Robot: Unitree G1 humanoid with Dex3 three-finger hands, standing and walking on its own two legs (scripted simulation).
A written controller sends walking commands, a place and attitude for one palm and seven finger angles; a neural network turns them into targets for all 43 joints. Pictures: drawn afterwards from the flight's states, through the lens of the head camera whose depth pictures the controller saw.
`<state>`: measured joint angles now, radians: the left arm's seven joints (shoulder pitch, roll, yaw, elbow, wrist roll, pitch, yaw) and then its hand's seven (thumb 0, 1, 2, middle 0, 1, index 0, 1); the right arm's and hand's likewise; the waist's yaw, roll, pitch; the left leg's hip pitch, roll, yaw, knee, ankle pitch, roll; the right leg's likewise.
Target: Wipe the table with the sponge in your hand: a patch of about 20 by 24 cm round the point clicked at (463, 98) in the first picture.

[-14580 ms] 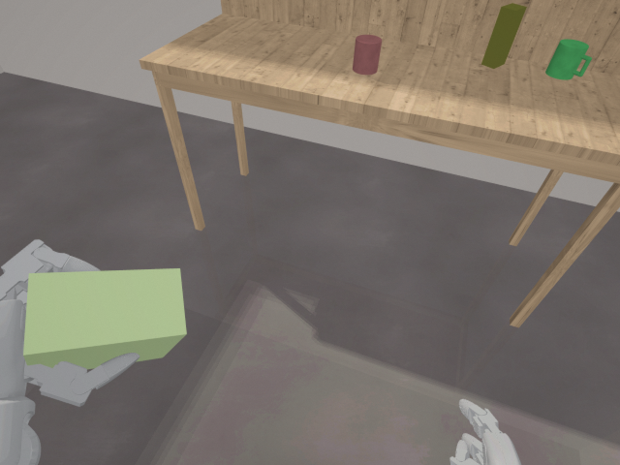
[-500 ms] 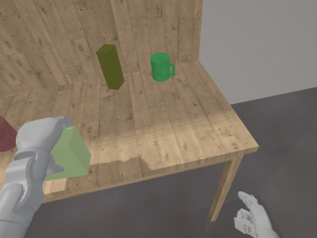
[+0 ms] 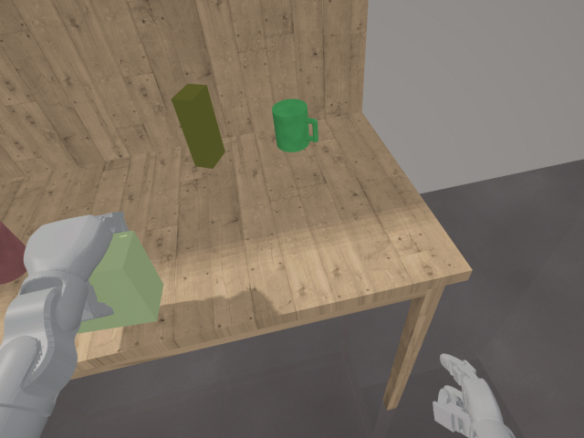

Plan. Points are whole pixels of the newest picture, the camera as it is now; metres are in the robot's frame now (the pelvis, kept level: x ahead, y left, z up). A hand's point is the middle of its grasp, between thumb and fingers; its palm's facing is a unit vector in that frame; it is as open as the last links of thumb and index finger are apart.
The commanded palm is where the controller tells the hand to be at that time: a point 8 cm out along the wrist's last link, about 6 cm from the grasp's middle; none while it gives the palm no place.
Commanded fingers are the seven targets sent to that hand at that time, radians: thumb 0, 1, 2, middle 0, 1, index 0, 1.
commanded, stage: move the sponge above the wiping area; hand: left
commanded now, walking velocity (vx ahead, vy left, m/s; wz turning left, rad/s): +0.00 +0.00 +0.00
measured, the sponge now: (111, 292) +0.26 +0.31 +0.07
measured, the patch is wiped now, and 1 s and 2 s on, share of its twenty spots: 0.00 0.00 0.10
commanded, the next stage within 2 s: lower the sponge onto the table in 0.18 s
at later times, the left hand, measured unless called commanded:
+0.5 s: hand (86, 272) +0.26 +0.31 +0.13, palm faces +0.01 -0.03 -1.00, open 10.4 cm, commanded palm +0.23 +0.31 +0.19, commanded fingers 0.00 0.10 1.30 -1.20 -1.60 -1.20 -1.60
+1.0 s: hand (87, 284) +0.25 +0.32 +0.11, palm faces -0.01 -0.05 -1.00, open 10.4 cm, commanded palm +0.23 +0.32 +0.17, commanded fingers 0.00 0.10 1.30 -1.20 -1.60 -1.20 -1.60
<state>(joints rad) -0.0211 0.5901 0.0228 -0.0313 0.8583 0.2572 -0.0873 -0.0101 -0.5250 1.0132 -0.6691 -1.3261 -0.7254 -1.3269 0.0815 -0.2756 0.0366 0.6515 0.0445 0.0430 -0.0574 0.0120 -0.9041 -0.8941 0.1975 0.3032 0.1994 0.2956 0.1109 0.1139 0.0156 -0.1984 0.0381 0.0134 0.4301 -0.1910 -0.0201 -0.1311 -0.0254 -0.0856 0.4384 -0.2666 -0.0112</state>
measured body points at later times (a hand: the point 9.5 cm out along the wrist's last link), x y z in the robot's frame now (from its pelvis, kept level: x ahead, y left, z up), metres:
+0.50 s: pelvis +0.00 +0.00 +0.00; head +0.00 -0.04 +0.45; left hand +0.25 +0.31 +0.18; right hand +0.22 -0.21 -0.10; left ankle +0.03 +0.14 -0.74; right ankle -0.02 -0.11 -0.74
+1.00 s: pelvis +0.00 +0.01 +0.00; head -0.01 -0.03 +0.45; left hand +0.24 +0.32 +0.16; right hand +0.22 -0.21 -0.10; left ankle +0.03 +0.14 -0.74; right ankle -0.02 -0.11 -0.74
